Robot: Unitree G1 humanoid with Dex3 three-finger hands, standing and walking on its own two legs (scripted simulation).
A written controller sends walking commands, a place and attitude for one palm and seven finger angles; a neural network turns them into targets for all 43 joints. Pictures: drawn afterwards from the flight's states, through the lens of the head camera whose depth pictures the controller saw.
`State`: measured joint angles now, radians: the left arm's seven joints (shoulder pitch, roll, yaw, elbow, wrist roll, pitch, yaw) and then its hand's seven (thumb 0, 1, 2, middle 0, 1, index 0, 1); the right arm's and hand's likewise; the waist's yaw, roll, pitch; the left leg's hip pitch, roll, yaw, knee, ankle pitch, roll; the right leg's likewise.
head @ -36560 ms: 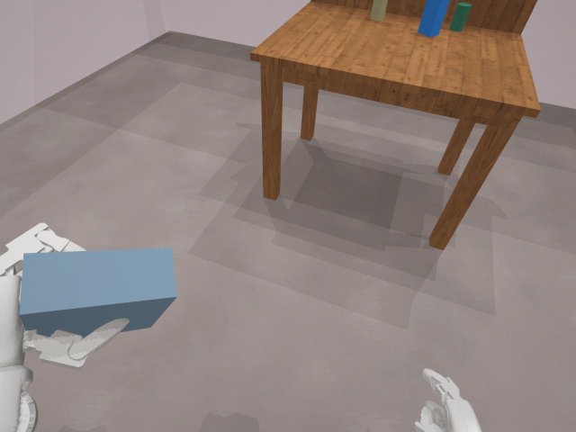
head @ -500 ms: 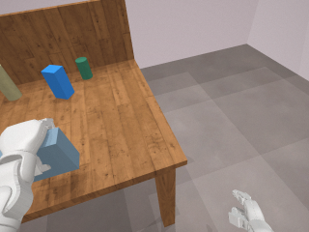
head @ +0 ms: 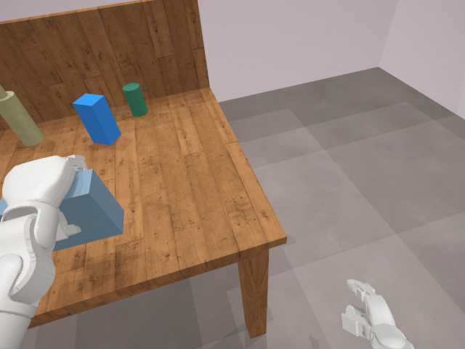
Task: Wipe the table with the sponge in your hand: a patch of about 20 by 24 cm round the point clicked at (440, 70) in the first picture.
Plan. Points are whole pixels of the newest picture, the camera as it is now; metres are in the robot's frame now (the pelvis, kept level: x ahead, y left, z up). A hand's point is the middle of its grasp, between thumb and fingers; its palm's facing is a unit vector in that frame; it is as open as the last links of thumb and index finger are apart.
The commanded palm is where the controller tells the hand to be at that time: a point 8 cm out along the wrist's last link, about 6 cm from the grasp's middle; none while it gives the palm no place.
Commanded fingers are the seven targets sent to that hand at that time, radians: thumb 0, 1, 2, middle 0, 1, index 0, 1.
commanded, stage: lift the sponge slowly off the table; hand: left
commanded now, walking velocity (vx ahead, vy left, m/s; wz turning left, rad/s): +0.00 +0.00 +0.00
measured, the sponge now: (74, 219) +0.27 +0.32 +0.10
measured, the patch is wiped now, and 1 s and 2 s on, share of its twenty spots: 1.00 1.00 1.00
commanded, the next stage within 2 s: bring the sponge back beside the body in 0.04 s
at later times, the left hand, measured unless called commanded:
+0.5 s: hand (67, 216) +0.25 +0.31 +0.13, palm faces +0.07 -0.07 -1.00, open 9.3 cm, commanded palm +0.21 +0.31 +0.20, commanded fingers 0.00 0.10 1.30 -1.20 -1.60 -1.20 -1.60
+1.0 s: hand (72, 239) +0.22 +0.28 +0.13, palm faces +0.08 -0.09 -0.99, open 9.3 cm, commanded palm +0.18 +0.28 +0.19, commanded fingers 0.00 0.10 1.30 -1.20 -1.60 -1.20 -1.60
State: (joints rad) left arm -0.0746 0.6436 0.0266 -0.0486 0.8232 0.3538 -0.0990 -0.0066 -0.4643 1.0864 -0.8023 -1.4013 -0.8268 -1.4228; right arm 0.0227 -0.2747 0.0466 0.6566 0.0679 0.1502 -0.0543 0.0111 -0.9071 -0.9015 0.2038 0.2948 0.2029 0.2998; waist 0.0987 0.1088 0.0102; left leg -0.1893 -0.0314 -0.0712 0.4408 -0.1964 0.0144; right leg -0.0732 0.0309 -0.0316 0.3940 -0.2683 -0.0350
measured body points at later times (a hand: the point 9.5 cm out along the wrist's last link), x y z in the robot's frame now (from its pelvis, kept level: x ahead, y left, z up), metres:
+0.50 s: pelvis +0.01 +0.00 +0.00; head +0.00 -0.04 +0.45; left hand +0.24 +0.31 +0.19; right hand +0.24 -0.22 -0.09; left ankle +0.03 +0.11 -0.74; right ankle -0.03 -0.10 -0.74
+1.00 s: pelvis +0.00 -0.01 +0.00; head -0.02 -0.05 +0.44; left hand +0.21 +0.28 +0.18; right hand +0.25 -0.21 -0.08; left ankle +0.03 +0.11 -0.74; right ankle -0.03 -0.10 -0.74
